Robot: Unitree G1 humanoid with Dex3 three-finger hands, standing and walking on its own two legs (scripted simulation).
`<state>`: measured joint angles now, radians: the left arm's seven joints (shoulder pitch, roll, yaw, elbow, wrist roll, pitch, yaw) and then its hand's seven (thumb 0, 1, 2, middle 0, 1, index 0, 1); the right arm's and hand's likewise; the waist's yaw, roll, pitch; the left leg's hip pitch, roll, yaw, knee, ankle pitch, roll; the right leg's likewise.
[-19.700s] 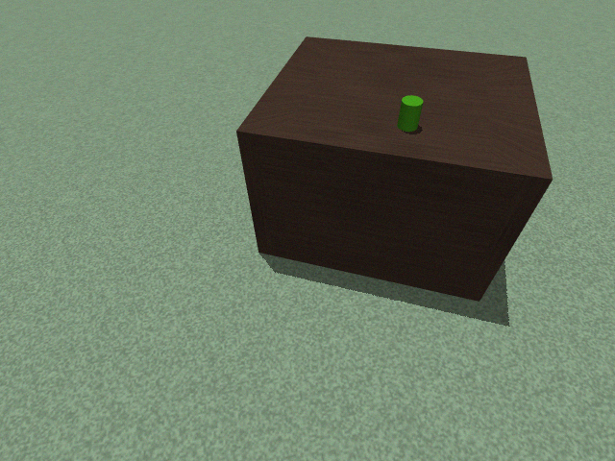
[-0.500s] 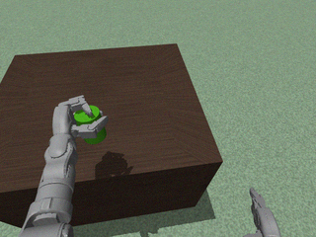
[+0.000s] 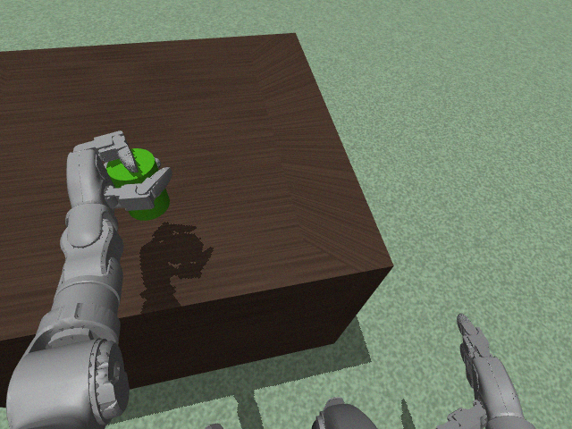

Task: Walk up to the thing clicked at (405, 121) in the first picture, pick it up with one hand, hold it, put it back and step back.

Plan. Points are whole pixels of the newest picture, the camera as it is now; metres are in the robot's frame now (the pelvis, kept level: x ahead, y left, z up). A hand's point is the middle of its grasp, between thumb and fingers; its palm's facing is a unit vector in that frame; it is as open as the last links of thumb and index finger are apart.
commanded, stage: crouch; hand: left
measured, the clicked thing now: (140, 185) +0.48 +0.17 +0.04
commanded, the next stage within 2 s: lower in 0.24 s
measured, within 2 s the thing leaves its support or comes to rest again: rests again in 1.30 s
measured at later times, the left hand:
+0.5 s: hand (145, 173) +0.51 +0.16 +0.04, palm faces +0.10 -0.99 +0.01, open 5.4 cm
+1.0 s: hand (155, 189) +0.52 +0.16 -0.02, palm faces +0.10 -1.00 -0.01, open 5.4 cm
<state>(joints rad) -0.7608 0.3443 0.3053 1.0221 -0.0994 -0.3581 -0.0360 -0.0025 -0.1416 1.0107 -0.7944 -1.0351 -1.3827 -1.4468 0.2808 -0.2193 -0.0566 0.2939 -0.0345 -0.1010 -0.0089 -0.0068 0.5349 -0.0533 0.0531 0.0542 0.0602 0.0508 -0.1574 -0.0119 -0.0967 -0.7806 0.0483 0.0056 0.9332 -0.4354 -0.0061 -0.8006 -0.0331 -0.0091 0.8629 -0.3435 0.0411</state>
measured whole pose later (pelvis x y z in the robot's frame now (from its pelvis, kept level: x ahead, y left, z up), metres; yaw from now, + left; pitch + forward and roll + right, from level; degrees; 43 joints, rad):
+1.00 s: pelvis -0.02 +0.00 -0.06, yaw -1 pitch +25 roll -3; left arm -0.92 0.51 0.41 1.23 -0.02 -0.46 -0.06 0.00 -0.14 1.01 -0.79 -1.03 -1.37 -1.43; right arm 0.32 -0.25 -0.03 0.02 -0.07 -0.03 0.03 -0.01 0.53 -0.06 0.05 0.05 0.06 0.05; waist -0.28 0.00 -0.13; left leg -1.15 0.06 -0.03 1.24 -0.53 -0.01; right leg -1.16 -0.02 -0.03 1.15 -0.43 0.03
